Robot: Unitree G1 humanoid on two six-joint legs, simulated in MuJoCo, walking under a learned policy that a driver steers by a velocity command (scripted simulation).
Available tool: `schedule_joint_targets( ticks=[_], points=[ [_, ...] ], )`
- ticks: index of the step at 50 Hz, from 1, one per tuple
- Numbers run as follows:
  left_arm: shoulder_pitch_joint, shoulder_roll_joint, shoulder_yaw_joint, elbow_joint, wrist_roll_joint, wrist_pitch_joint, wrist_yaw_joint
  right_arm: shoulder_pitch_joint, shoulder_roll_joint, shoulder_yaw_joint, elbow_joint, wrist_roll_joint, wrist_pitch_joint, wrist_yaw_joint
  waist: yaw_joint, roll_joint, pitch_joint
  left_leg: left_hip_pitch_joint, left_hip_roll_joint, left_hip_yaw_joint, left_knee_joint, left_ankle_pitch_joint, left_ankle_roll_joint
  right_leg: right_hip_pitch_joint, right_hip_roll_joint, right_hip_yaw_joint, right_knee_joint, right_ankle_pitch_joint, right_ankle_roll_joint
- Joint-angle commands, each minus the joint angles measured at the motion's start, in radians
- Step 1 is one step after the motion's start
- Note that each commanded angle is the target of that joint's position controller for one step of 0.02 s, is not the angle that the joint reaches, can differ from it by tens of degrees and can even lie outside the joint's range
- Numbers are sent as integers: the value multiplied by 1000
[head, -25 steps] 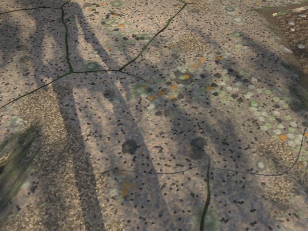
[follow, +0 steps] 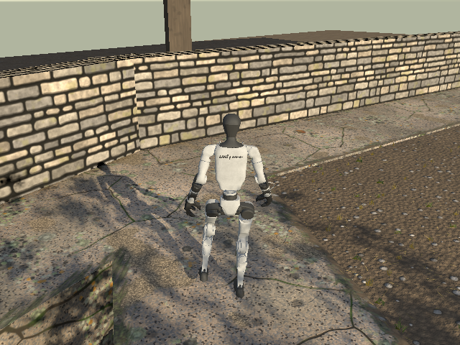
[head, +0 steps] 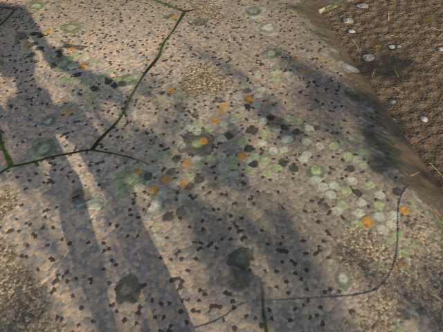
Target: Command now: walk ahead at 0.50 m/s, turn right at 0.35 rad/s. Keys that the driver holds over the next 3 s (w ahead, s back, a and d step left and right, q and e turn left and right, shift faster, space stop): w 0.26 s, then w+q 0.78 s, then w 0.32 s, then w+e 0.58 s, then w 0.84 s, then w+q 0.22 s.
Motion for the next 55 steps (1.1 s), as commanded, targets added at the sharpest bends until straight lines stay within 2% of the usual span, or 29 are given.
schedule_joint_targets(
  ticks=[1,4,7,10,11,12,13,14,15,16,17,18,19,22,27,32,34,36,37,38,39,40,41,42,43,45,48,52,55],
  points=[
    [-28,158,38,-65,-4,-18,18,-27,-32,0,-51,-3,-1,4,-6,-81,-33,87,-26,49,-223,229,-21,-70,-202,106,-132,281,-148],
    [41,169,38,-33,-7,-18,15,-120,-36,3,-73,14,-9,14,45,-103,-18,132,-61,54,-363,377,-9,-45,-223,126,-134,140,-124],
    [73,168,38,-7,-13,-14,15,-160,-68,-6,-93,16,-16,24,49,-109,2,74,-61,27,-431,310,32,86,-286,181,-76,132,-112],
    [66,178,43,5,-7,-2,21,-105,-96,-17,-87,15,-23,30,6,-137,-7,116,-75,38,-459,182,81,182,-326,209,3,281,-82],
    [48,176,41,1,-6,3,21,-24,-115,-30,-64,13,-24,28,-42,-134,-51,228,-104,69,-486,169,105,185,-295,183,97,435,-63],
    [45,149,29,-7,2,6,21,113,-152,-48,-29,7,-25,23,-104,-108,-159,440,-76,51,-463,204,143,129,-237,138,278,482,-35],
    [98,96,8,-25,22,4,23,264,-218,-62,-14,-4,-24,21,-132,33,-319,751,110,-188,-429,199,228,-85,-140,81,595,208,9],
    [223,30,-10,-22,-5,-14,17,328,-251,-73,29,4,-13,33,-83,333,-399,993,259,-655,-599,-80,363,-422,-4,57,882,-394,71],
    [148,131,5,-20,-17,-24,14,306,-158,-47,20,33,-11,36,-115,194,-314,960,240,-697,-665,-280,329,-544,-72,116,973,-394,65],
    [23,167,15,-52,-22,-32,11,227,-122,-35,3,32,-5,33,-120,100,-175,827,204,-553,-676,-241,291,-586,-120,78,959,-294,60],
    [-44,156,12,-67,-8,-40,15,173,-118,-31,-11,17,1,32,-104,16,-102,695,163,-453,-688,-113,279,-561,-155,49,915,-220,61],
    [-65,144,15,-76,9,-45,16,143,-105,-27,-17,9,4,32,-79,1,-62,607,129,-391,-703,8,282,-532,-181,44,849,-172,66],
    [-50,130,15,-79,14,-46,15,134,-91,-21,-20,2,4,29,-53,27,-68,561,101,-349,-718,95,281,-477,-199,47,804,-142,72],
    [-45,92,9,-86,19,-37,17,153,-99,-25,-10,18,3,20,-33,53,-72,506,69,-265,-755,212,305,-437,-198,20,663,-126,109],
    [-224,59,-8,-132,13,-43,13,210,-144,-44,12,32,22,-9,-81,45,-28,430,17,-180,-768,207,266,-375,-157,9,328,145,152],
    [-343,83,-1,-169,-4,-63,-5,287,-143,-48,31,41,47,-20,-113,56,-19,467,36,-250,-690,141,243,-292,-114,25,172,196,147],
    [-324,109,9,-168,-6,-72,-8,278,-150,-54,26,39,54,-24,-87,76,-24,493,52,-302,-638,133,225,-234,-112,31,136,134,127],
    [-189,146,30,-133,-1,-79,-1,253,-122,-47,11,34,58,-24,-10,77,-87,458,-2,-290,-507,192,185,-21,-123,14,77,109,80],
    [-44,194,46,-116,15,-81,8,233,-71,-28,-12,23,54,-19,61,17,-209,356,-59,-231,-277,132,150,213,-253,124,107,74,19],
    [71,276,69,-93,26,-65,13,342,4,-6,-37,34,41,-20,48,-236,-362,33,-196,-83,54,-179,81,566,-482,482,79,-71,-121],
    [90,224,58,-79,11,-55,6,354,-55,-11,-45,46,37,-20,45,-324,-353,-131,-151,-84,239,-381,69,559,-552,703,-3,-263,-157],
    [41,155,38,-86,7,-53,7,285,-127,-33,-45,51,41,-20,54,-209,-215,-177,-103,-99,308,-300,65,441,-508,588,-29,-312,-121],
    [-10,127,28,-90,10,-49,7,226,-129,-37,-54,44,48,-20,41,-142,-129,-160,-70,-67,309,-223,59,320,-464,445,-45,-214,-93],
    [-53,102,19,-82,14,-47,5,195,-116,-38,-65,34,52,-17,19,-116,-69,-135,-45,-60,271,-167,54,218,-423,350,-76,-116,-84],
    [-81,85,13,-76,19,-49,4,190,-102,-42,-70,33,59,-12,-7,-139,-44,-98,-18,-59,241,-131,52,150,-393,272,-103,-46,-73],
    [-102,88,18,-61,16,-57,3,192,-61,-36,-78,39,75,-4,-27,-156,-24,-54,-1,-37,210,-89,43,74,-367,164,-151,42,-76],
    [-91,127,33,-34,14,-66,6,138,-42,-30,-114,30,84,1,-28,-115,-10,-87,11,-35,110,1,24,71,-380,63,-186,155,-99],
    [-78,162,42,-9,11,-56,12,40,-26,-19,-142,32,73,23,3,-92,2,-50,0,8,-115,198,33,99,-355,-83,-188,226,-73],
    [-11,184,46,27,-4,-46,10,-60,-8,-8,-178,30,67,36,38,-75,30,-3,-26,45,-252,217,57,127,-366,-122,-188,219,-63]
  ],
)
Next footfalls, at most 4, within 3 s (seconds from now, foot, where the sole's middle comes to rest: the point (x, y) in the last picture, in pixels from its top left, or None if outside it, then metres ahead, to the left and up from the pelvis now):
0.24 left None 0.33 0.15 -0.78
0.74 right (265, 288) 0.60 -0.06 -0.78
1.24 left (159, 237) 0.77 0.29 -0.78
1.78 right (199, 154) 1.14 0.18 -0.78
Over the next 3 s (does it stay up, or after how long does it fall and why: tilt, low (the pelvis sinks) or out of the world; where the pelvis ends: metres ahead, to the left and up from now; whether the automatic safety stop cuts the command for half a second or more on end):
stays up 1.64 0.30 0.00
